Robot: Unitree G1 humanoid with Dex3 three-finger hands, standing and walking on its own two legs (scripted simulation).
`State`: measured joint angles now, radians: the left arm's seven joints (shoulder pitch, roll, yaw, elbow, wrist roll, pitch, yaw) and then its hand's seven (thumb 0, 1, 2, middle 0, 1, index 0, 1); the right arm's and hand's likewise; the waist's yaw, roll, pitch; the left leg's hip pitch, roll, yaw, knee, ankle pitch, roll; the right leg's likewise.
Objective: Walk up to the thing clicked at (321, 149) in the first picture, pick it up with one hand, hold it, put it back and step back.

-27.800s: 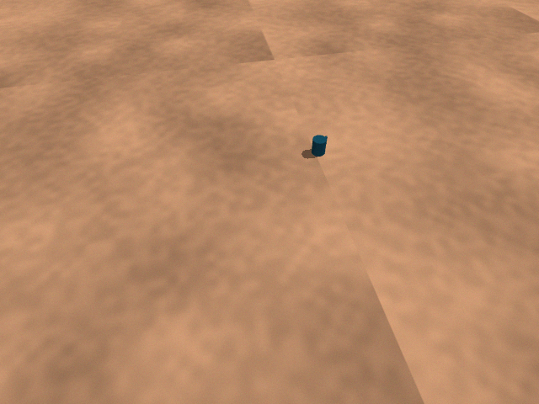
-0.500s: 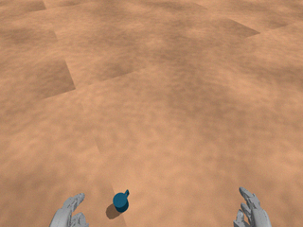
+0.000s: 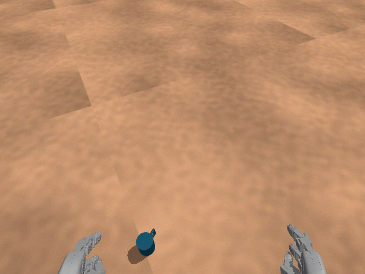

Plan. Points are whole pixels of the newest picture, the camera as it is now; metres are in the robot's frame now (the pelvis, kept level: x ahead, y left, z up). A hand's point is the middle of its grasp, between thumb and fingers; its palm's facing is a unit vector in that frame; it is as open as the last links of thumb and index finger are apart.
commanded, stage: home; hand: left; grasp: from above
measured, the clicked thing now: (148, 240) +0.42 +0.19 -0.67
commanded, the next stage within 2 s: stand in 0.60 s
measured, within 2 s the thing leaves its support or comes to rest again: neither
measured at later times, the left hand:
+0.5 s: hand out of the picture +0.16 +0.18 -0.04, palm faces +0.03 -0.98 -0.21, open 7.4 cm
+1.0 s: hand out of the picture +0.10 +0.23 -0.11, palm faces +0.01 -0.94 -0.34, open 7.4 cm
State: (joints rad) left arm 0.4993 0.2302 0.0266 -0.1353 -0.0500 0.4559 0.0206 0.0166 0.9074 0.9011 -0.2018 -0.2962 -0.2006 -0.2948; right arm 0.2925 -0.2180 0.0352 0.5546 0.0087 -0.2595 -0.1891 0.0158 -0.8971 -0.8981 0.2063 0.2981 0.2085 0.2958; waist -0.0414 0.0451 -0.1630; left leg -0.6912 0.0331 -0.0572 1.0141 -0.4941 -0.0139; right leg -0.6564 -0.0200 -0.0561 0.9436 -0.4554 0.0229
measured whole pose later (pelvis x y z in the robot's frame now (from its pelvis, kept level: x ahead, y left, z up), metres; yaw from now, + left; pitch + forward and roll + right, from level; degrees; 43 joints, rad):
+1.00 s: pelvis -0.01 +0.00 +0.03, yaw +0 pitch -1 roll +0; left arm 0.22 0.30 0.04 0.75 0.05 0.06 0.03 0.01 0.91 0.90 -0.20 -0.30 -0.20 -0.30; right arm 0.21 -0.30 -0.04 0.89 -0.05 -0.03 -0.01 0.01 -0.90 -0.90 0.21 0.30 0.21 0.30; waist 0.01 -0.01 0.02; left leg -0.37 0.00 -0.01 0.76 -0.38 0.00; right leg -0.37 -0.05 -0.02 0.76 -0.37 0.03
